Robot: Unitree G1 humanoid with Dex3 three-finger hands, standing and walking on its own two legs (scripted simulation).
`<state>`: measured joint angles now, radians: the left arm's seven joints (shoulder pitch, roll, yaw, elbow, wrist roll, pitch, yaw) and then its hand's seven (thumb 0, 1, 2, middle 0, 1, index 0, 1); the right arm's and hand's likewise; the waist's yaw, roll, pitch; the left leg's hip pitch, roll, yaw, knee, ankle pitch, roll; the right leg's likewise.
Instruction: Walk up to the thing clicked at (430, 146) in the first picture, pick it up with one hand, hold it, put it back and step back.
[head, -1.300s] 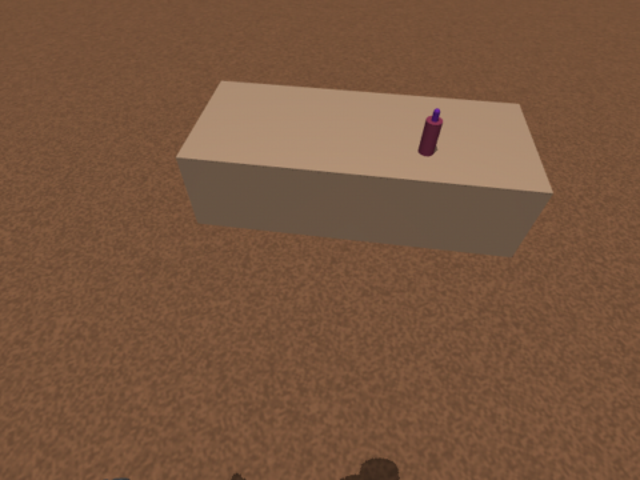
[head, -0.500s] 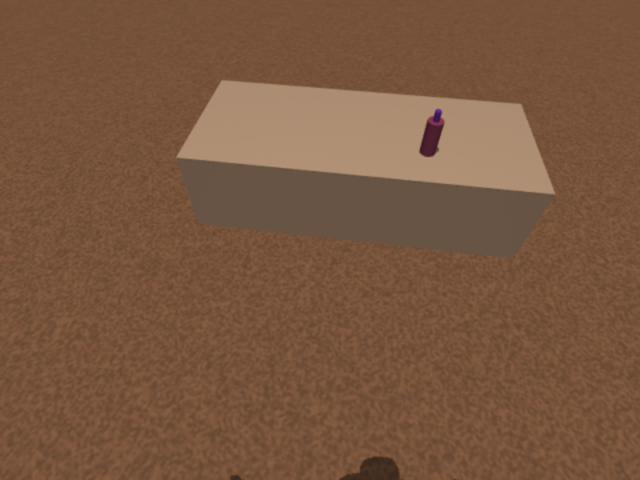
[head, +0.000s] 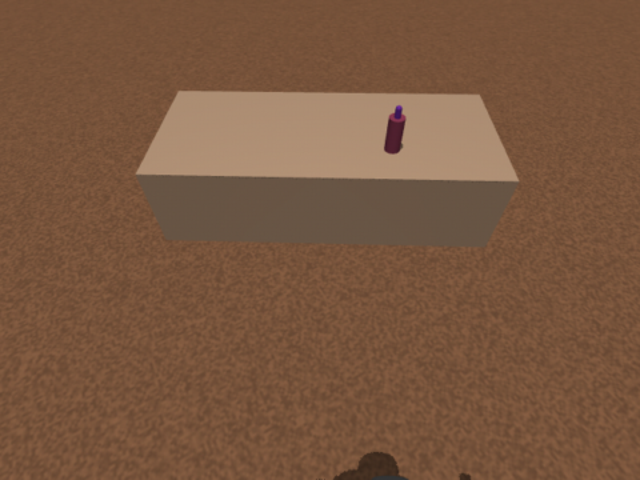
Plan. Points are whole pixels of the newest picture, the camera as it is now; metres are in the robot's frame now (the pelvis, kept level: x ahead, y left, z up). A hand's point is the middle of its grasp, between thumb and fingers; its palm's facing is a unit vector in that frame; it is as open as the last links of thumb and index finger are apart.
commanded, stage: walk up
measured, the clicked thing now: (395, 128) +1.24 -0.28 -0.32
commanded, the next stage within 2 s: none
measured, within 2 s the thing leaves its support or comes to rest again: neither
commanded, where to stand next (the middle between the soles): +0.69 +0.07 m, yaw -13 degrees
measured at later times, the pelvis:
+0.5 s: pelvis +0.18 -0.01 -0.01, yaw -5 degrees
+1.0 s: pelvis +0.40 +0.02 -0.02, yaw -11 degrees
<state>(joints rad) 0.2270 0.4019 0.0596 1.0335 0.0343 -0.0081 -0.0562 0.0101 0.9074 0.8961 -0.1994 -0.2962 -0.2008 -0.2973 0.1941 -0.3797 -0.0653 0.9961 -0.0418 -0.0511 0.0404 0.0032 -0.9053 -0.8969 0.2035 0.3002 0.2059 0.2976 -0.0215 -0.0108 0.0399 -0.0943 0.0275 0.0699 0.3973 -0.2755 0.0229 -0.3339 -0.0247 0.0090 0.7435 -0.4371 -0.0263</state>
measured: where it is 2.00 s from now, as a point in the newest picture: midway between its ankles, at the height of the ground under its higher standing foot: (294, 338)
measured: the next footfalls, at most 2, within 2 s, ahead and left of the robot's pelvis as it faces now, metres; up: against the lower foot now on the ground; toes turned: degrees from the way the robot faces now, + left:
right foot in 0.08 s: +0.12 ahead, -0.15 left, +0.00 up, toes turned -5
left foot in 0.54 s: +0.39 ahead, +0.12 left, +0.00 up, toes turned -2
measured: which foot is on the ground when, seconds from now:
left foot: down 0.00-0.10, up 0.12-0.52, down 0.54-1.00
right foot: up 0.00-0.06, down 0.08-0.58, up 0.60-0.98, down 1.00-1.00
